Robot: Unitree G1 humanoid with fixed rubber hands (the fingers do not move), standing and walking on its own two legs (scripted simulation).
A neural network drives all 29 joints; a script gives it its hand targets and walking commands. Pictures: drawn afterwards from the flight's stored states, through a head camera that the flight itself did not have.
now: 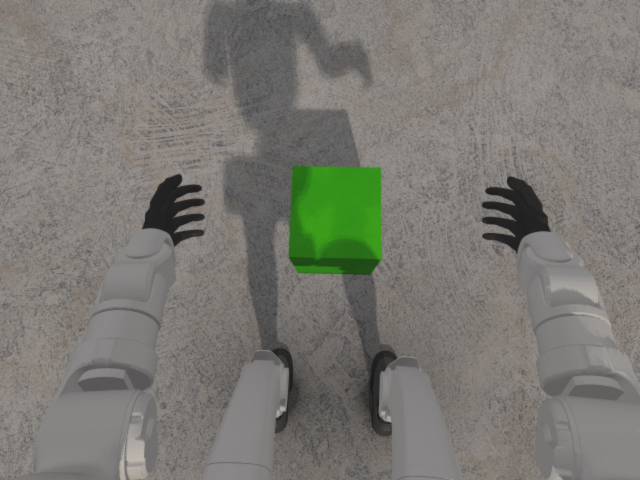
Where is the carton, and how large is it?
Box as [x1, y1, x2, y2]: [289, 166, 381, 274]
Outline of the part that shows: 293,166 289,258 297,271 313,273 369,274 381,258 380,168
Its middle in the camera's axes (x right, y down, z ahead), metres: +0.03 -0.04 +0.97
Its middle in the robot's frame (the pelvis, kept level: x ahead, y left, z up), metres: +0.54 +0.02 -0.56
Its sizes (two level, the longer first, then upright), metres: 0.210 0.200 0.250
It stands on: the floor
